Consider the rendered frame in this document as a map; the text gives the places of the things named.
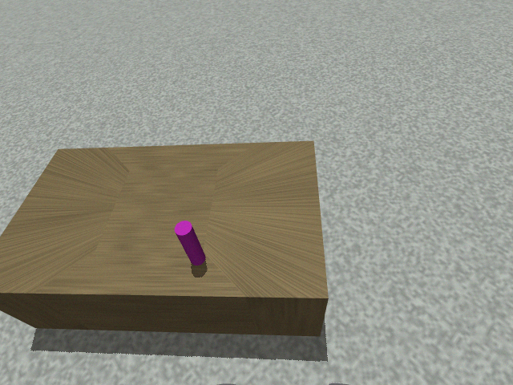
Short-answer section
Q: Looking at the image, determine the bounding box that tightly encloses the can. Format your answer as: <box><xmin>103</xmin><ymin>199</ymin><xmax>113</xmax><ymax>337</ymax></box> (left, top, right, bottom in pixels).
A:
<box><xmin>175</xmin><ymin>221</ymin><xmax>205</xmax><ymax>265</ymax></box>

